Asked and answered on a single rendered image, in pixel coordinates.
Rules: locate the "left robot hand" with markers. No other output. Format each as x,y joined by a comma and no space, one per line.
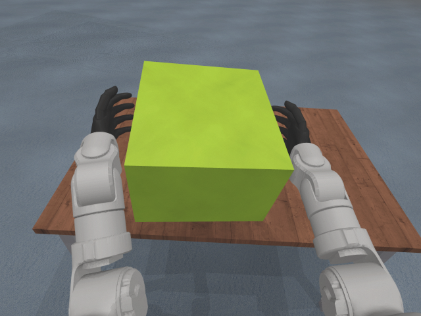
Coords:
104,120

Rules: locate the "right robot upper arm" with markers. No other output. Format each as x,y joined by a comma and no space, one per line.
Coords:
359,289

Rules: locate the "right robot hand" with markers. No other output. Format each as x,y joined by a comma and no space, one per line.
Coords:
296,131

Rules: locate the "table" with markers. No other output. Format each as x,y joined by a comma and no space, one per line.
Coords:
286,223

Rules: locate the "carton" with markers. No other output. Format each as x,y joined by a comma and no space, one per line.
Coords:
204,146

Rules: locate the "robot right forearm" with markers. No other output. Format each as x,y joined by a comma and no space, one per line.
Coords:
338,235

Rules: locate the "left robot upper arm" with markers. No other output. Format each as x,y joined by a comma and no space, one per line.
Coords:
114,292

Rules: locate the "robot left forearm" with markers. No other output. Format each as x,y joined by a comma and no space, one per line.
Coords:
98,207

